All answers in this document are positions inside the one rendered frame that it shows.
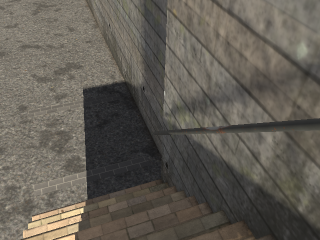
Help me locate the stairs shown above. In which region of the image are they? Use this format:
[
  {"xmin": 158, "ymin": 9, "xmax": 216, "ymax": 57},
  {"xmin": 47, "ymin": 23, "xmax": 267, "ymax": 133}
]
[{"xmin": 20, "ymin": 179, "xmax": 275, "ymax": 240}]

